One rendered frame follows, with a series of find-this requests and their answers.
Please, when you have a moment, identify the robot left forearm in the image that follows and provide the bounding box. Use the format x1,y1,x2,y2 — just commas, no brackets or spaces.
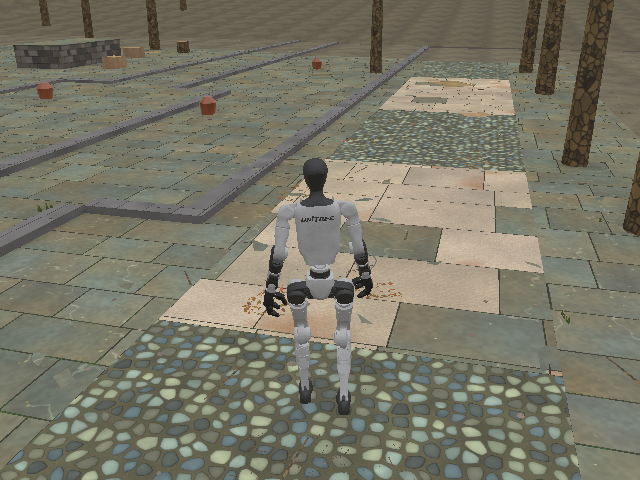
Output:
265,245,284,293

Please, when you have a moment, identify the humanoid robot head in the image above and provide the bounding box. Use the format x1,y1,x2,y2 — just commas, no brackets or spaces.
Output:
300,158,334,207

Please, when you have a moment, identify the humanoid robot torso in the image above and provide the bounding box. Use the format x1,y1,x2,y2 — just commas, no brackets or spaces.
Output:
294,196,341,300

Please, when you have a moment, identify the robot right forearm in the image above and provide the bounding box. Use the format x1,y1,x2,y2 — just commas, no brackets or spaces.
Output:
354,239,371,279

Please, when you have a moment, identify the right robot upper arm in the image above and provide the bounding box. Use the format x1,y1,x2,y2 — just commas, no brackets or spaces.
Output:
338,200,365,255

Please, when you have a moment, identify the left robot hand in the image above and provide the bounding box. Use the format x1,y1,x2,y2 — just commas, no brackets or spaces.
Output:
263,290,287,317

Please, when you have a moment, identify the right robot hand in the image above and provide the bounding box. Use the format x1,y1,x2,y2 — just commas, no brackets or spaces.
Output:
352,276,373,298

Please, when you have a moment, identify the left robot upper arm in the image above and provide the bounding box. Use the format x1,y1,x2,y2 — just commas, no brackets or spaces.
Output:
273,203,296,260

